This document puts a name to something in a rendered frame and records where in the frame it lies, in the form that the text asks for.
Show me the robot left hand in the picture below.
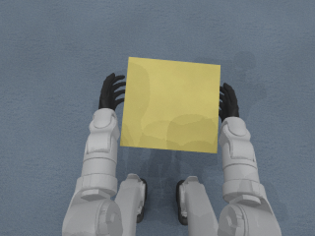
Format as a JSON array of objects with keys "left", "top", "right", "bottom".
[{"left": 98, "top": 73, "right": 126, "bottom": 112}]

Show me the right robot shin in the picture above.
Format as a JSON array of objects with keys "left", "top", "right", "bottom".
[{"left": 181, "top": 176, "right": 206, "bottom": 216}]

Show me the robot left upper arm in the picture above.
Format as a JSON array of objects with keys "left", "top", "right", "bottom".
[{"left": 62, "top": 199, "right": 123, "bottom": 236}]

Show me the robot right upper arm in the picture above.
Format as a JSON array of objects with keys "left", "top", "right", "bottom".
[{"left": 217, "top": 203, "right": 282, "bottom": 236}]

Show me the robot right hand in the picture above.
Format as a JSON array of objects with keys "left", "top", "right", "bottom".
[{"left": 219, "top": 83, "right": 239, "bottom": 122}]

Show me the carton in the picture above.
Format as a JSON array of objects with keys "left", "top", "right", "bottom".
[{"left": 120, "top": 57, "right": 221, "bottom": 153}]

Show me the right robot forearm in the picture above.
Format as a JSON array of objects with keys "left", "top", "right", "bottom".
[{"left": 219, "top": 116, "right": 282, "bottom": 235}]

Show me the right robot thigh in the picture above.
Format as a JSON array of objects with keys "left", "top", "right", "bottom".
[{"left": 179, "top": 181, "right": 219, "bottom": 236}]

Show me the left robot forearm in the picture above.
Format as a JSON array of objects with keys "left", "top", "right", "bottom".
[{"left": 62, "top": 108, "right": 120, "bottom": 236}]

